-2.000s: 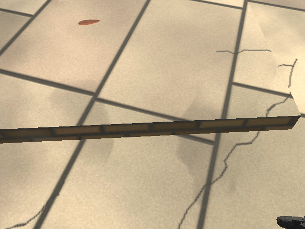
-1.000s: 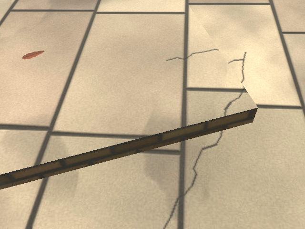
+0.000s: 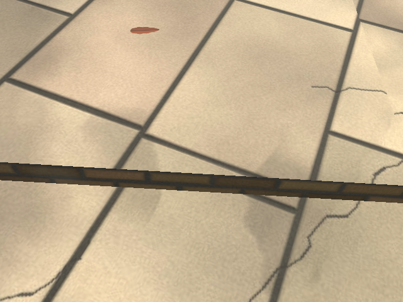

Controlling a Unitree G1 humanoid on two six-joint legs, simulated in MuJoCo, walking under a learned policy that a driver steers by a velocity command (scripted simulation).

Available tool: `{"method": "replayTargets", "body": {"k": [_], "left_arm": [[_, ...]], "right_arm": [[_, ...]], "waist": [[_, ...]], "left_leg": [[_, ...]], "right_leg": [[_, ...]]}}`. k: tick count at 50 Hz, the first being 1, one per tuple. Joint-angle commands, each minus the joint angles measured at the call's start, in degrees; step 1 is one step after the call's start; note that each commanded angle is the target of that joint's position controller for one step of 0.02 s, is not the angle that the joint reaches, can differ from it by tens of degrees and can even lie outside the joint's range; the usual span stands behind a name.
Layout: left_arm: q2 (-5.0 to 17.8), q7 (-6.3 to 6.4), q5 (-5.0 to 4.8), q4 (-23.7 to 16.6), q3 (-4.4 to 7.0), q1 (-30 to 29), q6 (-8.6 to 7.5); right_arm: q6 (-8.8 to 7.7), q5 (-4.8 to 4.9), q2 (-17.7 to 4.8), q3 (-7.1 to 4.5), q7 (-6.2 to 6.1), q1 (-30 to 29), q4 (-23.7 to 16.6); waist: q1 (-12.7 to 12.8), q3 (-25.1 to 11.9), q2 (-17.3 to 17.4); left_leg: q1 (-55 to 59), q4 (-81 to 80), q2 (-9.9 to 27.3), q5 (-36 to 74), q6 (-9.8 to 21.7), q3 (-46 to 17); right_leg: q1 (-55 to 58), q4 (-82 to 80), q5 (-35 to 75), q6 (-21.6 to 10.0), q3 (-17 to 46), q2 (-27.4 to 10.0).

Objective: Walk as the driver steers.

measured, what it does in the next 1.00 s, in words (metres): walks ahead: right foot, then left foot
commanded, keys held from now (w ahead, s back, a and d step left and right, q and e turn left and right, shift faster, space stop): q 0.06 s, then e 0.08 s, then w+e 0.26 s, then no key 0.60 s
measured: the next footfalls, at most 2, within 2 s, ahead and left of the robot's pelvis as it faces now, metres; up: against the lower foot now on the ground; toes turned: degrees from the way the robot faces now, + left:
right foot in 0.44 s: +0.12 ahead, -0.14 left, +0.00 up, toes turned -3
left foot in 0.80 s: +0.25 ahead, +0.05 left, +0.00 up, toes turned -4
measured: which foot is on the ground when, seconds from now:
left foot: down 0.00-0.44, up 0.46-0.78, down 0.80-1.00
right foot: up 0.00-0.42, down 0.44-1.00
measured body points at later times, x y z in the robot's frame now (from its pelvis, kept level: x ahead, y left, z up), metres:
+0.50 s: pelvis +0.07 -0.03 +0.01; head +0.08 -0.05 +0.46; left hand +0.19 +0.24 -0.09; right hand +0.17 -0.31 -0.11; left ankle +0.01 +0.09 -0.70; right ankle +0.04 -0.13 -0.73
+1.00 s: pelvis +0.16 -0.03 +0.01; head +0.18 -0.02 +0.45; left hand +0.26 +0.22 -0.13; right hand +0.27 -0.29 -0.11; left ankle +0.21 +0.05 -0.73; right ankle +0.09 -0.14 -0.73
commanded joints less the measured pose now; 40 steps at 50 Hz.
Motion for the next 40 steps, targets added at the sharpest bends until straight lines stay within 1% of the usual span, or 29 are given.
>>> {"method": "replayTargets", "body": {"k": [1,2,3,4,6,7,8,9,10,11,12,14,17,20,21,22,23,24,25,26,27,29,31,33,35,37,38,39,40], "left_arm": [[6.19,1.18,0.33,-5.17,1.54,-3.92,-0.84],[6.30,1.29,0.78,-4.82,1.72,-2.72,-0.76],[5.71,1.09,0.81,-4.29,1.64,-1.72,-0.87],[4.90,0.82,0.44,-3.23,1.36,-0.04,-0.87],[3.14,0.57,-0.17,-2.10,0.50,0.60,-0.67],[1.94,0.43,-0.19,-1.97,-0.09,0.00,-0.58],[0.98,0.05,-0.18,-1.76,-0.66,-0.23,-0.59],[0.59,-0.44,-0.42,-1.80,-1.02,-1.00,-0.69],[1.78,-0.81,-0.91,-2.48,-0.92,-2.41,-0.85],[3.38,-1.04,-1.47,-3.15,-0.62,-3.43,-1.09],[4.36,-1.21,-1.83,-3.55,-0.47,-4.09,-1.44],[4.25,-1.57,-1.88,-3.72,-0.68,-4.50,-2.40],[2.87,-2.29,-1.94,-3.24,-1.26,-3.03,-3.66],[1.86,-2.84,-1.83,-0.64,-1.37,2.90,-4.32],[0.67,-3.71,3.28,0.93,-1.97,7.03,-3.52],[4.46,-2.62,-1.28,1.49,-0.32,10.77,-3.93],[11.09,-2.84,2.99,1.66,0.42,16.08,-4.05],[10.57,-2.68,2.38,2.43,0.60,18.08,-3.77],[8.17,-2.47,1.47,2.44,-0.11,16.30,-3.77],[6.29,-2.38,0.99,2.60,-0.76,13.62,-3.86],[5.53,-2.20,0.75,2.33,-1.09,10.81,-3.81],[4.46,-1.93,0.44,2.37,-1.67,7.92,-3.73],[4.10,-1.73,0.20,3.40,-1.93,8.13,-3.55],[3.75,-1.51,0.28,4.46,-2.17,8.76,-3.25],[3.67,-1.35,0.58,5.67,-2.29,9.68,-2.88],[3.66,-1.21,0.49,6.63,-2.41,9.52,-2.56],[3.69,-1.09,0.16,6.94,-2.49,8.45,-2.41],[3.47,-1.00,-0.03,7.45,-2.68,8.00,-2.42],[2.32,-1.02,0.48,7.38,-3.10,8.90,-2.71]], "right_arm": [[-2.06,1.02,-10.23,-2.94,-1.02,-0.27,-3.48],[-1.75,1.38,-9.69,-2.57,-1.41,-2.19,-3.67],[-1.54,1.04,-9.57,-2.40,-1.72,-2.47,-3.80],[-1.56,0.61,-8.60,-1.98,-1.99,-2.69,-3.65],[-1.83,0.18,-6.44,-1.08,-2.27,-2.36,-2.91],[-1.91,0.00,-5.30,-0.61,-2.34,-2.31,-2.31],[-1.97,-0.07,-4.48,-0.27,-2.35,-1.22,-1.42],[-2.02,-0.16,-4.86,-0.29,-2.19,0.29,-0.49],[-2.05,-0.23,-7.49,-0.99,-1.92,1.76,0.12],[-2.13,-0.41,-9.36,-1.45,-1.67,2.60,0.59],[-2.32,-0.45,-9.92,-1.57,-1.50,3.08,0.94],[-3.00,0.08,-10.05,-1.63,-1.42,4.34,1.89],[-3.99,0.87,-9.95,-1.65,-1.23,4.43,2.84],[-4.16,1.75,-9.63,-1.69,-0.71,1.32,2.92],[-3.75,-2.72,-6.63,-0.83,-0.33,4.69,4.47],[-4.45,0.08,-3.93,0.02,-0.14,-0.91,2.40],[-4.15,-3.06,-0.80,1.05,0.02,0.52,-0.02],[-3.58,-4.33,-4.79,-0.03,-0.10,-0.22,0.89],[-3.27,-3.24,-5.11,-0.25,0.15,0.91,2.04],[-3.11,-2.06,-4.47,0.01,0.40,2.23,3.30],[-2.93,-1.51,-4.71,-0.10,0.52,2.91,4.01],[-2.11,-1.44,-4.43,0.16,0.91,4.85,5.99],[-1.57,-1.14,-3.41,0.56,1.01,4.78,6.71],[-1.29,-1.13,-2.17,1.18,0.71,3.49,7.04],[-1.18,-1.03,-2.11,1.42,0.10,2.60,7.48],[-1.31,-0.85,-2.44,1.46,-0.58,2.93,8.18],[-1.59,-0.95,-2.26,1.50,-0.88,4.34,8.91],[-2.14,-1.28,-2.40,1.60,-1.20,6.24,9.71],[-2.89,-1.63,-5.51,1.04,-1.73,8.88,10.49]], "waist": [[-1.50,-7.41,7.42],[-0.13,-7.36,7.83],[0.46,-8.31,8.22],[0.83,-9.91,8.11],[0.42,-10.91,8.02],[0.08,-10.88,8.18],[-0.67,-11.44,8.78],[-1.98,-10.49,10.23],[-3.52,-8.18,12.43],[-4.36,-5.86,13.10],[-4.76,-3.86,12.49],[-5.32,-1.60,10.51],[-4.63,-0.89,8.93],[-0.51,-1.99,6.81],[0.83,-4.20,4.04],[2.79,-4.20,0.97],[3.64,-6.55,-14.28],[4.58,-2.40,-11.29],[2.88,-1.79,-5.92],[1.02,-1.90,-4.69],[-0.28,-2.50,-4.45],[-1.43,-4.31,-5.02],[-1.46,-4.17,-4.56],[-0.58,-3.27,-5.17],[0.48,-2.91,-6.16],[0.39,-2.56,-5.67],[-0.83,-2.34,-4.44],[-2.49,-2.70,-1.92],[-2.81,-5.16,2.58]], "left_leg": [[14.84,-14.38,15.78,26.74,11.49,-21.08],[11.96,-14.41,14.05,28.27,10.56,-19.17],[10.77,-14.45,12.99,29.30,10.34,-18.31],[11.71,-14.34,12.83,30.15,10.37,-16.73],[12.27,-14.28,11.90,29.32,9.82,-14.08],[11.93,-14.24,11.34,27.39,9.30,-12.94],[11.35,-15.66,10.70,18.32,9.03,-12.29],[10.20,-17.96,10.61,6.37,9.13,-12.90],[9.25,-20.42,11.50,-3.29,9.77,-15.16],[8.90,-22.15,13.01,-9.53,10.31,-17.77],[9.27,-23.13,14.35,-12.97,10.54,-19.70],[11.61,-23.87,16.45,-15.35,10.65,-21.65],[12.61,-23.84,17.03,-14.58,10.26,-20.01],[6.71,-20.60,13.95,-11.85,8.03,-12.83],[2.88,-14.29,9.66,-8.33,5.17,-6.89],[-2.91,-4.84,6.76,-0.12,2.42,-3.96],[-16.21,10.78,-2.20,-11.13,-1.72,5.71],[-22.10,17.35,-1.40,-17.82,-2.13,1.65],[-20.95,20.73,1.03,-14.28,-2.40,-0.76],[-18.39,21.20,2.03,-10.90,-2.95,-0.86],[-15.99,20.06,2.56,-8.03,-3.43,-0.57],[-10.42,18.93,1.45,-3.83,-4.38,1.05],[-7.41,14.80,0.86,-1.03,-4.49,1.77],[-4.39,8.66,0.63,1.38,-3.79,2.38],[-0.97,3.88,0.15,3.29,-2.69,2.99],[2.94,-0.41,-0.15,4.87,-1.38,3.01],[6.50,-4.74,-0.20,7.64,-0.59,3.01],[12.43,-11.16,0.89,14.98,0.09,1.19],[19.61,-12.22,7.21,27.10,0.87,-5.67]], "right_leg": [[-15.60,9.12,4.64,0.32,7.13,0.70],[-12.71,8.37,7.86,0.68,6.90,1.34],[-10.38,8.57,10.10,0.98,6.48,2.38],[-9.12,7.73,11.76,1.32,6.06,2.61],[-6.14,1.22,13.59,1.75,5.68,1.90],[-3.85,-3.33,14.42,1.76,5.74,1.15],[-1.11,-7.67,15.30,1.56,5.11,0.65],[0.74,-11.07,15.43,1.15,4.06,0.65],[0.40,-12.27,14.08,0.61,2.60,1.48],[-0.75,-13.30,12.49,-0.24,2.43,1.62],[-2.06,-14.68,11.05,-1.24,2.67,1.49],[-4.25,-17.13,9.06,-3.19,3.08,0.99],[-2.36,-20.96,7.58,-5.93,2.46,0.85],[10.76,-31.45,14.79,-8.24,-1.37,3.32],[21.76,-35.88,13.54,-8.34,-1.08,6.88],[26.16,-36.26,19.68,-10.36,7.16,-0.67],[35.04,-44.64,17.70,-15.33,31.15,-13.95],[33.52,-45.08,32.93,-19.65,35.36,-18.63],[33.72,-42.73,44.33,-19.78,28.96,-16.19],[32.18,-41.56,53.55,-18.18,23.24,-13.26],[31.35,-41.51,57.53,-16.16,18.78,-10.47],[28.78,-41.02,65.96,-14.56,12.58,-7.23],[27.01,-40.63,67.23,-13.97,9.58,-5.90],[25.41,-39.80,66.08,-13.42,7.95,-5.20],[24.00,-38.52,65.40,-13.12,7.84,-5.34],[22.49,-37.06,62.04,-12.66,9.29,-6.09],[21.03,-35.74,58.26,-11.81,9.72,-5.93],[18.63,-33.97,52.31,-10.01,9.76,-4.94],[15.73,-30.69,42.86,-7.85,8.76,-2.57]]}}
